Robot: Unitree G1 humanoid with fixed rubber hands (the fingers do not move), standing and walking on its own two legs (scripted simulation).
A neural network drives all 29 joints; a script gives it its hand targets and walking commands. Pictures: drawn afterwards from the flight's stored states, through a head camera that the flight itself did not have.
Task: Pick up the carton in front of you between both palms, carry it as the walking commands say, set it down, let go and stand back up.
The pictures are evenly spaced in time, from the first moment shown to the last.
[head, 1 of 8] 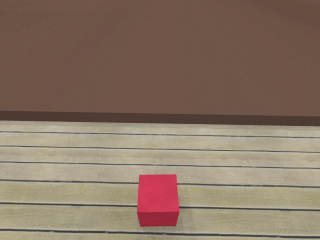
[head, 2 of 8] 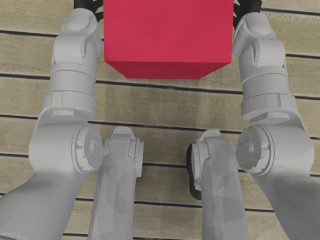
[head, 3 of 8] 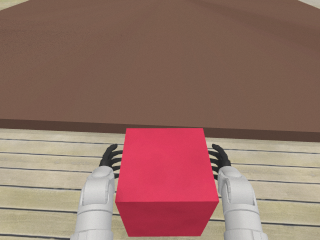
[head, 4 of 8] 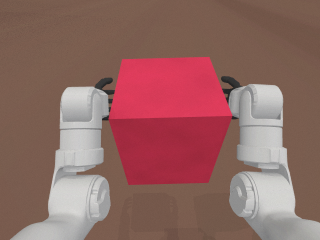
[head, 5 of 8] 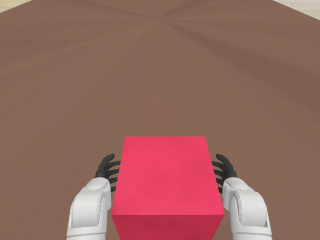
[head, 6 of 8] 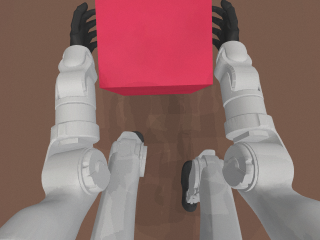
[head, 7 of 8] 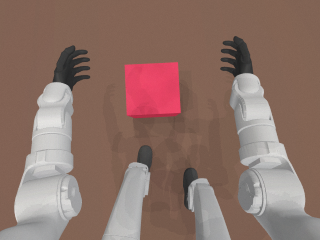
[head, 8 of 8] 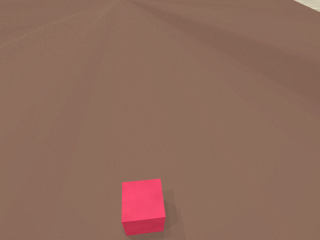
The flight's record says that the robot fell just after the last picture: no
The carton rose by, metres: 0.90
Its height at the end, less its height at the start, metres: +0.12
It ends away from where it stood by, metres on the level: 2.84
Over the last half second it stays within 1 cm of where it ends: yes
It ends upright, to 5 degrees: yes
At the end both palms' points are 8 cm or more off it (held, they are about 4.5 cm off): yes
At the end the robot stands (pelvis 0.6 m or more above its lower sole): yes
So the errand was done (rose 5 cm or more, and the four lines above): yes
